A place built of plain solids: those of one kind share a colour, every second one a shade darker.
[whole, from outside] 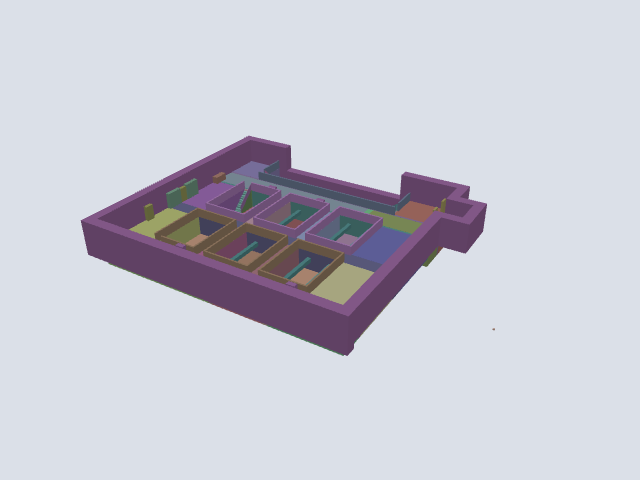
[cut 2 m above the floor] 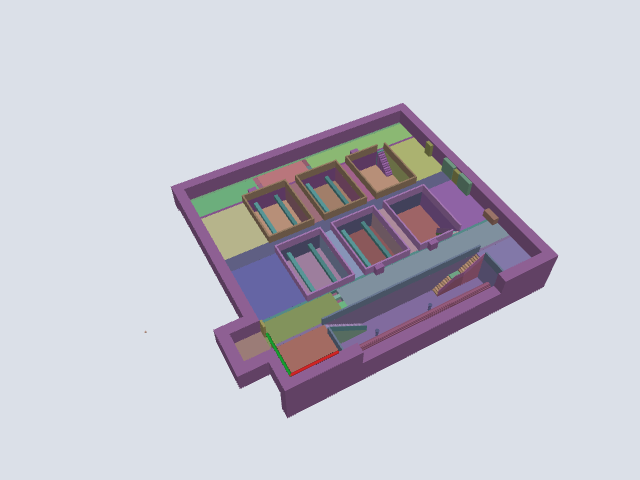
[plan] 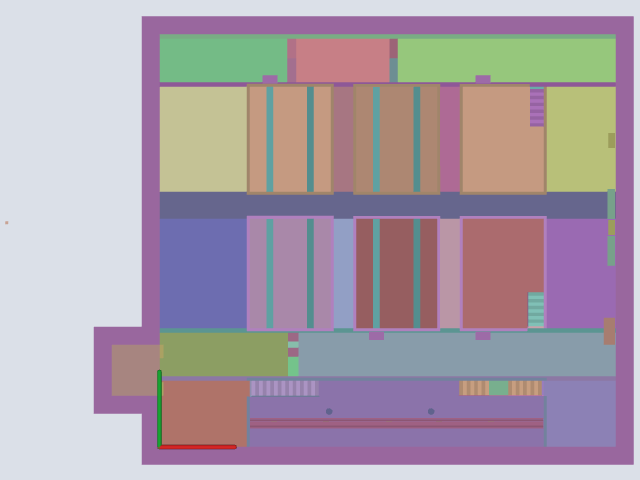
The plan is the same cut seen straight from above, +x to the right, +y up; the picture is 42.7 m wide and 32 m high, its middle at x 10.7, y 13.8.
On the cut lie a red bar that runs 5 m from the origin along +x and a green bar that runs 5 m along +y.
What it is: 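A filter house of a town's waterworks, its filters drained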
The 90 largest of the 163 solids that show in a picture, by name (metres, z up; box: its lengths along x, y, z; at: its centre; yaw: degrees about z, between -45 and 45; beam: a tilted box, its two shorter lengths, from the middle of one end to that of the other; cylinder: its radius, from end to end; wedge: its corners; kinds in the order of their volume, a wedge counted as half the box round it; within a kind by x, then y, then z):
{
 "wall_concrete_1": {"box": [1.2, 5.8, 3.6], "at": [-3.79, 5.11, 1.4]},
 "wall_concrete_2": {"box": [4.4, 1.2, 3.6], "at": [-2.19, 2.81, 1.4]},
 "wall_concrete_3": {"box": [4.4, 1.2, 3.6], "at": [-2.19, 7.41, 1.4]},
 "wall_concrete_4": {"box": [1.2, 4.6, 3.6], "at": [-0.59, 1.11, 1.4]},
 "wall_concrete_5": {"box": [1.2, 21.9, 3.6], "at": [-0.59, 17.76, 1.4]},
 "wall_concrete_6": {"box": [8.4, 1.2, 6.97], "at": [3.01, -0.59, -0.28]},
 "wall_concrete_7": {"box": [32.8, 1.2, 4.3], "at": [15.21, 28.11, 1.05]},
 "wall_concrete_8": {"box": [22.0, 1.2, 3.6], "at": [15.81, -0.59, -1.97]},
 "wall_concrete_9": {"box": [7.2, 1.2, 6.97], "at": [28.01, -0.59, -0.28]},
 "wall_concrete_10": {"box": [1.2, 29.9, 3.6], "at": [31.01, 13.76, 1.4]},
 "floor_hall2b_concrete_1": {"box": [21.15, 2.9, 3.77], "at": [19.84, 6.16, -1.89]},
 "floor_hall5a_concrete_1": {"box": [30.4, 1.8, 2.71], "at": [15.21, 16.11, -1.35]},
 "floor_hall4a_concrete_1": {"box": [6.0, 7.3, 2.71], "at": [3.01, 11.56, -1.35]},
 "floor_hall8c_concrete_1": {"box": [14.53, 2.9, 2.71], "at": [23.15, 25.76, -1.35]},
 "floor_hall6a_concrete_1": {"box": [6.0, 7.0, 2.71], "at": [3.01, 20.51, -1.35]},
 "floor_hall0a_concrete_1": {"box": [6.0, 4.4, 3.77], "at": [3.01, 2.21, -1.89]},
 "floor_hall4d_concrete_1": {"box": [4.8, 7.3, 2.71], "at": [28.01, 11.56, -1.35]},
 "floor_hall2a_concrete_1": {"box": [8.55, 2.9, 3.77], "at": [4.29, 6.16, -1.89]},
 "floor_hall6d_concrete_1": {"box": [4.8, 7.0, 2.71], "at": [28.01, 20.51, -1.35]},
 "floor_hall0b_concrete_1": {"box": [4.8, 4.4, 3.77], "at": [28.01, 2.21, -1.89]},
 "floor_hall8a_concrete_1": {"box": [8.5, 2.9, 2.71], "at": [4.26, 25.76, -1.35]},
 "floor_hall8b_concrete_1": {"box": [6.22, 2.9, 2.71], "at": [12.22, 25.76, -1.35]},
 "floor_basinn_concrete_1": {"box": [5.4, 7.0, 0.4], "at": [8.71, 20.51, -2.51]},
 "floor_basinn_concrete_2": {"box": [5.4, 7.0, 0.4], "at": [15.81, 20.51, -2.51]},
 "floor_basinn_concrete_3": {"box": [5.4, 7.0, 0.4], "at": [22.91, 20.51, -2.51]},
 "floor_aisle_concrete_1": {"box": [19.6, 4.4, 0.4], "at": [15.81, 2.21, -3.57]},
 "floor_hall1a_concrete_1": {"box": [30.4, 0.3, 3.77], "at": [15.21, 4.56, -1.89]},
 "floor_hall4b_concrete_1": {"box": [1.7, 7.3, 2.71], "at": [12.26, 11.56, -1.35]},
 "floor_hall4c_concrete_1": {"box": [1.7, 7.3, 2.71], "at": [19.36, 11.56, -1.35]},
 "floor_hall6b_concrete_1": {"box": [1.7, 7.0, 2.71], "at": [12.26, 20.51, -1.35]},
 "floor_hall6c_concrete_1": {"box": [1.7, 7.0, 2.71], "at": [19.36, 20.51, -1.35]},
 "floor_basins_concrete_1": {"box": [5.4, 7.3, 0.4], "at": [15.81, 11.56, -2.51]},
 "floor_basins_concrete_2": {"box": [5.4, 7.3, 0.4], "at": [22.91, 11.56, -2.51]},
 "floor_hall3a_concrete_1": {"box": [30.4, 0.3, 2.71], "at": [15.21, 7.76, -1.35]},
 "floor_hall7a_concrete_1": {"box": [30.4, 0.3, 2.71], "at": [15.21, 24.16, -1.35]},
 "rail_basins_1": {"box": [0.2, 7.3, 1.1], "at": [5.91, 11.56, 0.55]},
 "rail_basins_2": {"box": [5.8, 0.2, 1.1], "at": [8.71, 7.81, 0.55]},
 "rail_basins_3": {"box": [5.8, 0.2, 1.1], "at": [8.71, 15.31, 0.55]},
 "rail_basins_4": {"box": [0.2, 7.3, 1.1], "at": [11.51, 11.56, 0.55]},
 "rail_basins_5": {"box": [0.2, 7.3, 1.1], "at": [13.01, 11.56, 0.55]},
 "rail_basins_6": {"box": [5.8, 0.2, 1.1], "at": [15.81, 7.81, 0.55]},
 "rail_basins_7": {"box": [5.8, 0.2, 1.1], "at": [15.81, 15.31, 0.55]},
 "rail_basins_8": {"box": [0.2, 7.3, 1.1], "at": [18.61, 11.56, 0.55]},
 "rail_basins_9": {"box": [0.2, 7.3, 1.1], "at": [20.11, 11.56, 0.55]},
 "rail_basins_10": {"box": [4.53, 0.2, 1.1], "at": [22.27, 7.81, 0.55]},
 "rail_basins_11": {"box": [5.8, 0.2, 1.1], "at": [22.91, 15.31, 0.55]},
 "rail_basins_12": {"box": [0.2, 7.3, 1.1], "at": [25.71, 11.56, 0.55]},
 "rail_basinn_1": {"box": [0.2, 7.0, 1.1], "at": [5.91, 20.51, 0.55]},
 "rail_basinn_2": {"box": [5.8, 0.2, 1.1], "at": [8.71, 16.91, 0.55]},
 "rail_basinn_3": {"box": [5.8, 0.2, 1.1], "at": [8.71, 24.11, 0.55]},
 "rail_basinn_4": {"box": [0.2, 7.0, 1.1], "at": [11.51, 20.51, 0.55]},
 "rail_basinn_5": {"box": [0.2, 7.0, 1.1], "at": [13.01, 20.51, 0.55]},
 "rail_basinn_6": {"box": [5.8, 0.2, 1.1], "at": [15.81, 16.91, 0.55]},
 "rail_basinn_7": {"box": [5.8, 0.2, 1.1], "at": [15.81, 24.11, 0.55]},
 "rail_basinn_8": {"box": [0.2, 7.0, 1.1], "at": [18.61, 20.51, 0.55]},
 "rail_basinn_9": {"box": [0.2, 7.0, 1.1], "at": [20.11, 20.51, 0.55]},
 "rail_basinn_10": {"box": [4.68, 0.2, 1.1], "at": [22.35, 24.11, 0.55]},
 "rail_basinn_11": {"box": [5.8, 0.2, 1.1], "at": [22.91, 16.91, 0.55]},
 "rail_basinn_12": {"box": [0.2, 7.0, 1.1], "at": [25.71, 20.51, 0.55]},
 "floor_basins_gravel_1": {"box": [5.4, 7.3, 0.4], "at": [8.71, 11.56, -2.51]},
 "launder_concrete_1": {"box": [0.45, 7.3, 0.5], "at": [7.36, 11.56, -1.05]},
 "launder_concrete_2": {"box": [0.45, 7.0, 0.5], "at": [7.36, 20.51, -1.0]},
 "launder_concrete_3": {"box": [0.45, 7.3, 0.5], "at": [10.06, 11.56, -1.05]},
 "launder_concrete_4": {"box": [0.45, 7.0, 0.5], "at": [10.06, 20.51, -1.0]},
 "launder_concrete_5": {"box": [0.45, 7.3, 0.5], "at": [14.46, 11.56, -1.1]},
 "launder_concrete_6": {"box": [0.45, 7.0, 0.5], "at": [14.46, 20.51, -1.15]},
 "launder_concrete_7": {"box": [0.45, 7.3, 0.5], "at": [17.16, 11.56, -1.1]},
 "launder_concrete_8": {"box": [0.45, 7.0, 0.5], "at": [17.16, 20.51, -1.15]},
 "floor_hall9a_concrete_1": {"box": [30.4, 0.3, 1.1], "at": [15.21, 27.36, -0.55]},
 "floor_drains_concrete_1": {"box": [0.7, 2.9, 3.27], "at": [8.91, 6.16, -2.13]},
 "pipe_main_metal_1": {"box": [19.56, 0.12, 0.52], "at": [15.81, 1.38, -2.67]},
 "pipe_main_metal_2": {"box": [19.56, 0.29, 0.7], "at": [15.81, 1.58, -2.67]},
 "pipe_main_metal_3": {"box": [19.56, 0.12, 0.52], "at": [15.81, 1.78, -2.67]},
 "rail_aisle_1": {"box": [20.0, 0.2, 1.1], "at": [15.81, 4.51, 0.55]},
 "floor_lobby_concrete_1": {"box": [3.2, 3.4, 0.4], "at": [-1.59, 5.11, -0.2]},
 "shelf_1": {"box": [0.5, 2.0, 1.98], "at": [30.12, 13.08, 0.99]},
 "shelf_2": {"box": [0.5, 2.0, 1.97], "at": [30.12, 16.2, 0.99]},
 "step_aisleb_1": {"box": [0.32, 0.97, 2.71], "at": [24.65, 3.93, -2.06]},
 "step_aisleb_2": {"box": [0.32, 0.97, 2.89], "at": [24.9, 3.93, -1.98]},
 "step_aisleb_3": {"box": [0.32, 0.97, 3.07], "at": [25.14, 3.93, -1.89]},
 "step_aisleb_4": {"box": [0.32, 0.96, 3.24], "at": [25.39, 3.93, -1.8]},
 "step_aislea_1": {"box": [0.31, 1.0, 3.24], "at": [6.23, 3.91, -1.8]},
 "step_aislea_2": {"box": [0.31, 1.0, 3.07], "at": [6.48, 3.91, -1.89]},
 "step_aislea_3": {"box": [0.31, 1.0, 2.89], "at": [6.73, 3.91, -1.98]},
 "step_aislea_4": {"box": [0.31, 1.0, 2.71], "at": [6.97, 3.91, -2.06]},
 "floor_aisleb_l1a_1": {"box": [1.31, 0.97, 1.65], "at": [22.62, 3.93, -2.6]},
 "cabinet_1": {"box": [0.45, 1.0, 1.8], "at": [30.15, 14.64, 0.9]},
 "cabinet_2": {"box": [0.45, 1.0, 1.81], "at": [30.15, 20.43, 0.9]},
 "bench_1": {"box": [0.75, 1.8, 0.89], "at": [30.0, 7.72, 0.45]},
 "wall_metal_1": {"box": [0.25, 0.9, 3.6], "at": [0.14, 3.86, 1.4]}
}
